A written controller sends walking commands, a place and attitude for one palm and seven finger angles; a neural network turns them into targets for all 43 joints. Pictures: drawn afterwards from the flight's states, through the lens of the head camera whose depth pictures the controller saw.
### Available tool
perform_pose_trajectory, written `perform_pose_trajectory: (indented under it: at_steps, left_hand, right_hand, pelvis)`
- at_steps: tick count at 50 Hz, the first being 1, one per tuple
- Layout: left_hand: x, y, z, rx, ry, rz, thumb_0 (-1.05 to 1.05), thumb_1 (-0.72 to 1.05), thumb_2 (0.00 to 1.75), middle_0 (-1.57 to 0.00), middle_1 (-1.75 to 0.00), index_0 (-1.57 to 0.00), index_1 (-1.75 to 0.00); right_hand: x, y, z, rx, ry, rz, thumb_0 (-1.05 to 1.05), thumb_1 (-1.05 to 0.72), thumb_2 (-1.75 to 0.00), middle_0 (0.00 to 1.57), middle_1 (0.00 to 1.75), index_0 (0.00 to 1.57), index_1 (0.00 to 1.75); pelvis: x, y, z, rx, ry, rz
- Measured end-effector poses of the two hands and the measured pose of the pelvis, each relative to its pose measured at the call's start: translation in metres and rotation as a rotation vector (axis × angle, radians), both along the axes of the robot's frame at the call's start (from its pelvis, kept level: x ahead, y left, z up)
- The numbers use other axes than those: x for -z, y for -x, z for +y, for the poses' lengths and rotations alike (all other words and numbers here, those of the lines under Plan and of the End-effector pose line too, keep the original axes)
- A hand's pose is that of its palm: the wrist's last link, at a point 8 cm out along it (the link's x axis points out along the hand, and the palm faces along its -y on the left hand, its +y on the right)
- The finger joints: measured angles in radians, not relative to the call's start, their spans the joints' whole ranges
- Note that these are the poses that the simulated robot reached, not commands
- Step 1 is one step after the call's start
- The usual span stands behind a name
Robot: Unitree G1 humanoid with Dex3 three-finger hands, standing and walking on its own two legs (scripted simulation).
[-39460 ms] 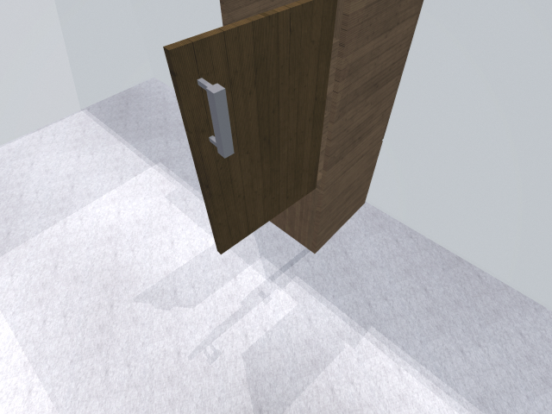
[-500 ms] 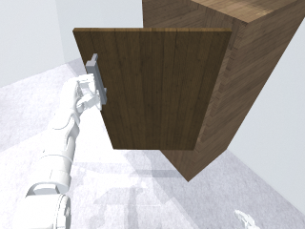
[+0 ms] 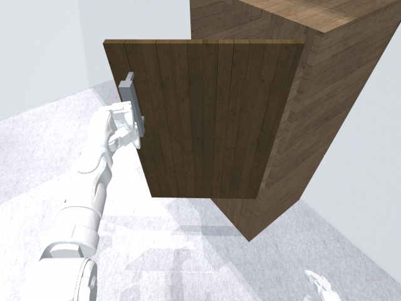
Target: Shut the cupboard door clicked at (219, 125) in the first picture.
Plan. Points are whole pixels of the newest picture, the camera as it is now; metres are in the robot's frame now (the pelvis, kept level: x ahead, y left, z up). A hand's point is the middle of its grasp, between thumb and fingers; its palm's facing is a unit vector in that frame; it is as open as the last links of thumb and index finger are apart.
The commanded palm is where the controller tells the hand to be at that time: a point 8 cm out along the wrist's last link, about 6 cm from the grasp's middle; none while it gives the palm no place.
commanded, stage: push the door shut along its arc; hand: left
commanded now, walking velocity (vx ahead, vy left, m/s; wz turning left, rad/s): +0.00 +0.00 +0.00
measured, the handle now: (135, 105) +0.50 +0.17 +0.13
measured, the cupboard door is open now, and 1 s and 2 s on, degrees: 52 34 21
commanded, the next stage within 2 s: pull the fist back off the door in 1.78 s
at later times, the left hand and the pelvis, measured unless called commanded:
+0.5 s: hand (143, 110) +0.47 +0.14 +0.14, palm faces -0.13 -0.99 -0.02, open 3.2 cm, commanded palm +0.46 +0.19 +0.13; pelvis -0.01 +0.00 -0.01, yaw +0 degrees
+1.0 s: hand (155, 93) +0.53 +0.13 +0.14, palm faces -0.25 -0.97 +0.01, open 3.1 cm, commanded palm +0.53 +0.17 +0.13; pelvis +0.00 +0.01 -0.02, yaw -1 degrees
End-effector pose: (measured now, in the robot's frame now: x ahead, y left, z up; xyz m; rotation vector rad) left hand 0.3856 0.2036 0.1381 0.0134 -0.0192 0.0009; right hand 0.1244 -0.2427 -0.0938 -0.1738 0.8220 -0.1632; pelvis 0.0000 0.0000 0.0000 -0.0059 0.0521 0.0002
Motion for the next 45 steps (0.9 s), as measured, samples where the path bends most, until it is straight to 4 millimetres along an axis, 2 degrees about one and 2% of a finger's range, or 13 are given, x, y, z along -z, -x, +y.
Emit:
perform_pose_trajectory:
  at_steps: [4,8,20,26,32,45]
  left_hand:
    - [-0.002,-0.011,-0.004,0.018,-0.004,0.01,0.02,0.9,0.9,-1.3,-1.5,-1.3,-1.5]
    - [-0.004,-0.025,-0.001,0.033,-0.002,0.016,0.02,0.9,0.91,-1.3,-1.5,-1.3,-1.5]
    - [-0.004,-0.057,0.002,0.091,-0.007,0.021,0.01,0.93,0.94,-1.3,-1.5,-1.3,-1.5]
    - [-0.004,-0.073,-0.008,0.14,-0.001,0.02,0.02,0.94,0.94,-1.3,-1.5,-1.3,-1.5]
    - [-0.004,-0.091,-0.013,0.155,0.015,0.032,0.02,0.92,0.92,-1.3,-1.5,-1.3,-1.5]
    - [-0.004,-0.126,-0.014,0.221,0.016,0.048,0.02,0.91,0.91,-1.3,-1.5,-1.3,-1.5]
  right_hand:
    - [0.0,0.003,0.0,0.0,0.004,-0.002,0.01,-0.9,-0.9,0.2,0.3,0.2,0.29]
    - [0.003,0.015,-0.004,0.016,0.011,0.026,0.01,-0.9,-0.9,0.2,0.3,0.2,0.29]
    - [0.021,0.086,-0.022,0.095,0.046,0.227,0.01,-0.9,-0.9,0.2,0.3,0.2,0.29]
    - [0.023,0.114,-0.025,0.135,0.058,0.296,0.01,-0.9,-0.9,0.2,0.3,0.2,0.29]
    - [0.022,0.127,-0.025,0.166,0.064,0.321,0.01,-0.9,-0.9,0.2,0.3,0.2,0.29]
    - [0.024,0.142,-0.021,0.187,0.084,0.387,0.01,-0.9,-0.9,0.21,0.3,0.2,0.29]
  pelvis:
    - [0.001,0.003,-0.001,-0.001,0.0,0.005]
    - [0.002,0.005,-0.001,0.001,0.001,0.018]
    - [0.007,0.006,0.001,0.002,0.006,0.075]
    - [0.009,0.005,0.003,0.009,0.008,0.1]
    - [0.011,0.004,0.004,0.016,0.009,0.127]
    - [0.019,0.002,0.008,0.016,0.022,0.197]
